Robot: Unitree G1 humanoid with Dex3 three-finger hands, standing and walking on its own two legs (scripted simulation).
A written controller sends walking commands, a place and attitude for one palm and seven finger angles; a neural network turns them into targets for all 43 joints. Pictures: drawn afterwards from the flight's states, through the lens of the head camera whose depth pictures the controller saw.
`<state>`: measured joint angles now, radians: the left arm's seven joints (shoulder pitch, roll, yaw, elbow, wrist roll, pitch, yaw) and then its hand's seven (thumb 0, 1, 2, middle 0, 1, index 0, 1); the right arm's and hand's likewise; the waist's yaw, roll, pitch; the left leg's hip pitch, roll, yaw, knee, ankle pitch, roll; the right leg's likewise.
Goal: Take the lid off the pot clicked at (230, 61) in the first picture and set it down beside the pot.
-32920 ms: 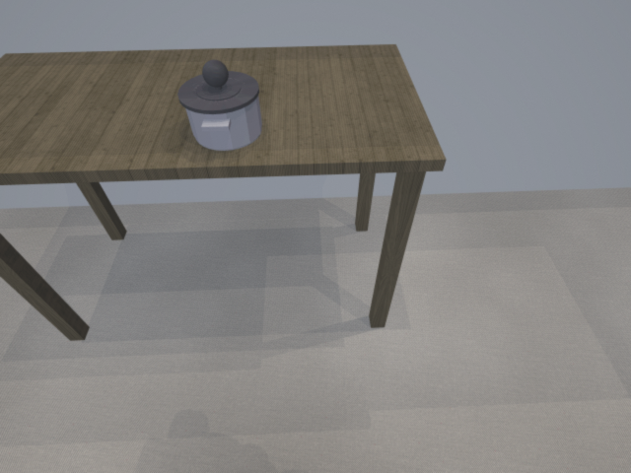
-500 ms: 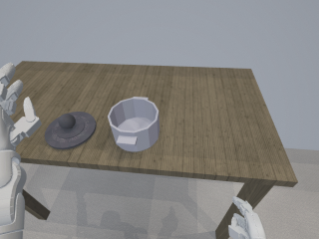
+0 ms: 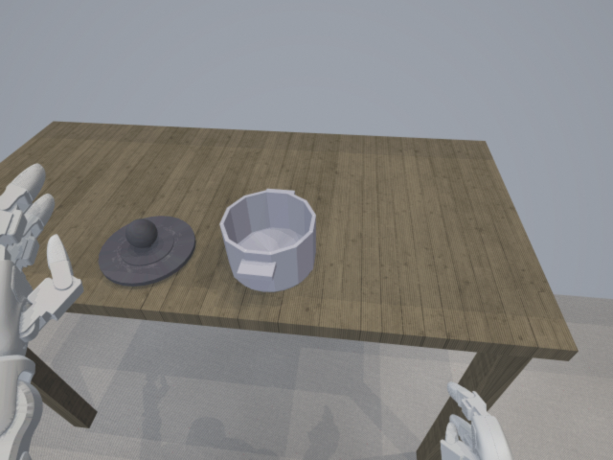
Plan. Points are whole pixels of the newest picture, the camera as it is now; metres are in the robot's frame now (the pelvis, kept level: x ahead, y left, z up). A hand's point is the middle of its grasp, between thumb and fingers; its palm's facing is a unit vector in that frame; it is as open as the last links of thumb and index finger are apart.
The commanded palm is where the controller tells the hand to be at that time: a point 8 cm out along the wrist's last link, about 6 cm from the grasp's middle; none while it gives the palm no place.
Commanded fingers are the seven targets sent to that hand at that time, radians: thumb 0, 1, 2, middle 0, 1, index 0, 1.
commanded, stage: draw the hand back to the body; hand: left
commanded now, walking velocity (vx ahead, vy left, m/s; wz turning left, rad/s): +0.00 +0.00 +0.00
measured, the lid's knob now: (141, 233) +0.43 +0.35 +0.04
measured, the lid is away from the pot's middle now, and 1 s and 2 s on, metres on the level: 0.22 0.22 0.22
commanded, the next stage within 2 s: step back with the hand held close in 0.26 s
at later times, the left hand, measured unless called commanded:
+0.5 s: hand (58, 279) +0.20 +0.26 +0.22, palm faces +0.46 -0.80 -0.39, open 7.4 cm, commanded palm +0.13 +0.29 +0.21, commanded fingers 0.00 0.90 0.90 -0.20 -0.30 -0.20 -0.30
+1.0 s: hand (44, 340) +0.15 +0.25 +0.19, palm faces +0.41 -0.82 -0.39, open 7.4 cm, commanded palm +0.08 +0.30 +0.21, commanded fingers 0.00 0.90 0.90 -0.20 -0.30 -0.20 -0.30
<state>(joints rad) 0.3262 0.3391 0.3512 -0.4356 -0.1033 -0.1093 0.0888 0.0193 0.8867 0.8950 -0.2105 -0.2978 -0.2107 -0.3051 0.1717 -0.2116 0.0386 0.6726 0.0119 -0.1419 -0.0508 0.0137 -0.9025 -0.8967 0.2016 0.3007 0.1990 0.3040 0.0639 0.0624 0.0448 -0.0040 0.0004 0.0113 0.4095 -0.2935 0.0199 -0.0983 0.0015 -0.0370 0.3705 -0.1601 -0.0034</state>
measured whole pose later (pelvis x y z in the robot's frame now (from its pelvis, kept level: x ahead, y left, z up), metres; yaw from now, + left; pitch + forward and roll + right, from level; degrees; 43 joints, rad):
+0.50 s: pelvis +0.00 +0.01 +0.00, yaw +0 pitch -4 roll -1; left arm 0.41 0.38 0.43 -0.55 -0.08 -0.18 0.09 0.02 0.89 0.89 -0.21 -0.30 -0.21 -0.31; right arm 0.16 -0.20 0.05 0.60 0.01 -0.10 -0.03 0.01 -0.90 -0.90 0.20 0.30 0.20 0.30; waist 0.05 0.04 0.04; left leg -0.07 0.00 0.02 0.44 -0.31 0.03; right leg -0.16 0.00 -0.03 0.38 -0.16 0.01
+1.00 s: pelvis -0.05 +0.02 -0.02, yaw +0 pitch -1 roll -2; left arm 0.48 0.37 0.43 -0.66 -0.06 -0.21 0.11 0.02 0.89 0.89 -0.21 -0.30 -0.21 -0.31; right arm 0.22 -0.20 0.01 0.56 0.03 -0.06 -0.03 0.01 -0.90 -0.90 0.20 0.30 0.20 0.30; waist -0.01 0.00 0.04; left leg -0.34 -0.02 0.01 0.71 -0.38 0.05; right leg -0.38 -0.02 -0.04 0.60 -0.21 0.02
